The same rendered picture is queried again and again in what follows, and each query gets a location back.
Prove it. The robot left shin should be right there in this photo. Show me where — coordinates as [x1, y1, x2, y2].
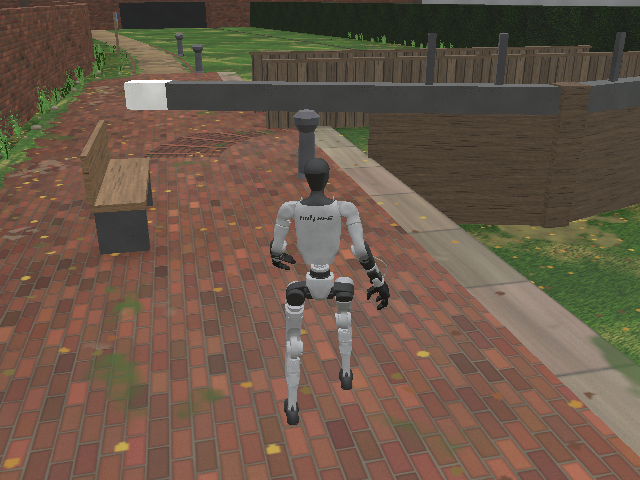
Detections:
[285, 341, 301, 411]

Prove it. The robot left hand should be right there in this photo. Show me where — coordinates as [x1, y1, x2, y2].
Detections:
[272, 253, 296, 270]

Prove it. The robot left upper arm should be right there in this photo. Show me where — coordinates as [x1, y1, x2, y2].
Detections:
[271, 201, 298, 254]

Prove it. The robot left forearm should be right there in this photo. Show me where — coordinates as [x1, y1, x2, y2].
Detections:
[270, 238, 283, 262]

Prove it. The robot right forearm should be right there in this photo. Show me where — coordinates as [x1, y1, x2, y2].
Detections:
[359, 241, 384, 287]

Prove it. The robot right hand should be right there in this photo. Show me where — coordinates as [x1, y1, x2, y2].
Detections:
[367, 281, 390, 310]

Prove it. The robot head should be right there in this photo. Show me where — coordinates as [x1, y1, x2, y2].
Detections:
[300, 158, 335, 206]

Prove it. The robot right upper arm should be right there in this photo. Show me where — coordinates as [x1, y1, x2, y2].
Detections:
[338, 201, 368, 258]

